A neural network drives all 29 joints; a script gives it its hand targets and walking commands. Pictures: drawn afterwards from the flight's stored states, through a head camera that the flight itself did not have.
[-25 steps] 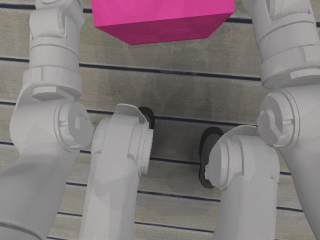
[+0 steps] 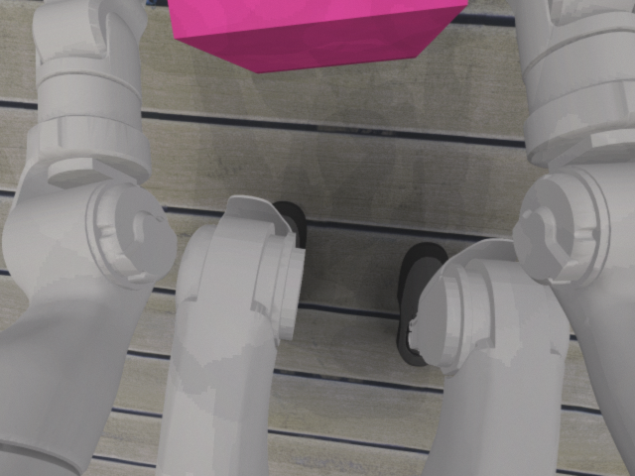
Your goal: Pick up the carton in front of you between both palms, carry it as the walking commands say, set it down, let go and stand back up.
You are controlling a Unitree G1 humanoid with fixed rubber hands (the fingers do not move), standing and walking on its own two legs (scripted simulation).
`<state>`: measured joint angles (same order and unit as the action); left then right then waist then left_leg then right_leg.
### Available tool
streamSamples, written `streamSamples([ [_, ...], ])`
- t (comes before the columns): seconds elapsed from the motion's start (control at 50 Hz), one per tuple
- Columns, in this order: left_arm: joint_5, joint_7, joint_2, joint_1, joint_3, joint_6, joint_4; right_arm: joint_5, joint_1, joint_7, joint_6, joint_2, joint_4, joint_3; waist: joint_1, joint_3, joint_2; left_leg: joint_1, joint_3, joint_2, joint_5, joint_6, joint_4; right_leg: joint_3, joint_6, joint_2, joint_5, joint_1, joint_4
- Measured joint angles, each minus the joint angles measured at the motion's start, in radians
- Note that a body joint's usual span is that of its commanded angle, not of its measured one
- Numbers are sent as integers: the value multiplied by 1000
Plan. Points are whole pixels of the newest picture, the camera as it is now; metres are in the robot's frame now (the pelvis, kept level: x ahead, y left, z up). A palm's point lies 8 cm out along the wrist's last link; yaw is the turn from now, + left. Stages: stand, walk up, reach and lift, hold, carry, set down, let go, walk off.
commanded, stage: set down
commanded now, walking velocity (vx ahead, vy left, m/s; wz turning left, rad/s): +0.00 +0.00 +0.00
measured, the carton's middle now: out of the picture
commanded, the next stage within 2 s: let go in 1.38 s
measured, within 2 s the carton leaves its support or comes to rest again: neither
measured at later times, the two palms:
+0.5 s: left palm out of the picture +0.53 +0.29 -0.13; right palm out of the picture +0.61 -0.07 -0.13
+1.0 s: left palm out of the picture +0.53 +0.30 +0.03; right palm out of the picture +0.62 -0.08 +0.03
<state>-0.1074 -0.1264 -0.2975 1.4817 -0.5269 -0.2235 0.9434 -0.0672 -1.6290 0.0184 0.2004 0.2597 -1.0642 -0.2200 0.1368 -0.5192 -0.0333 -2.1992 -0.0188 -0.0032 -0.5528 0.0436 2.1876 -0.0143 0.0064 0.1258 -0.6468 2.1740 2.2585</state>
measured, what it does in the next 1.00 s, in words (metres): rises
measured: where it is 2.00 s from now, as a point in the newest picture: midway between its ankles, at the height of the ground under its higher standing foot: (346, 303)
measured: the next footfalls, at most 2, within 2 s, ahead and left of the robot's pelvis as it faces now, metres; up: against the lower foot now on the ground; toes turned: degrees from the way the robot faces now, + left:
none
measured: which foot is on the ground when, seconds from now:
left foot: down 0.00-1.00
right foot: down 0.00-1.00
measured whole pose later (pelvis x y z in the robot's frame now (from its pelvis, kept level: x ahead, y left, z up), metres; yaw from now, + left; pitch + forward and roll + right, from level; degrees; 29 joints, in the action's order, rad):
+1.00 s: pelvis +0.02 +0.01 +0.13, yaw +0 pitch +47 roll -1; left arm 0.08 0.05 -0.32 1.30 -0.36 -0.24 0.84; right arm 0.05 -1.45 0.08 0.27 0.37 -0.97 -0.14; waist 0.14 -0.07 -0.04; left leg -2.06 -0.02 0.03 -0.46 0.01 1.71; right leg -0.03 0.03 0.08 -0.57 2.01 1.76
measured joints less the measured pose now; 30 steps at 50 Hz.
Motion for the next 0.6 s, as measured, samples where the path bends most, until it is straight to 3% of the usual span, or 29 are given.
streamSamples([
  [0.08, 1, 14, 3, 0, -2, 26, 35, -3, 6, 1, -8, 8, -13, 21, 2, -3, 4, 2, 0, 2, -8, 2, 11, 0, 3, -1, -10, -5, 10],
  [0.12, 10, 43, 1, 1, 18, 55, 84, 13, 15, 18, -17, 20, -29, 53, 1, -3, 5, 3, 1, 3, -13, 1, 13, -2, 6, -3, -17, -8, 12],
  [0.24, 135, 159, -51, 11, 111, 145, 197, 167, 4, 83, -53, 111, -80, 186, -5, -2, 18, -9, 15, -1, -24, -17, 20, -16, 26, -1, -33, -5, 14],
  [0.36, 244, 178, -95, 13, 189, 168, 203, 267, 11, 78, -68, 173, -63, 278, -4, 31, 23, -27, 28, -2, -24, -36, 22, -28, 40, -2, -38, 6, 13],
  [0.52, 289, 202, -76, -28, 235, 107, 57, 241, 66, 99, -23, 156, 54, 233, 1, 120, 15, -25, 18, 23, 11, -33, -46, -19, 33, -30, -20, -11, -53],
  [0.6, 273, 213, -60, -43, 242, 59, 23, 206, 69, 100, 16, 142, 44, 178, 3, 193, 3, -2, 6, 36, 30, -26, -119, -11, 24, -44, -4, -37, -128],
])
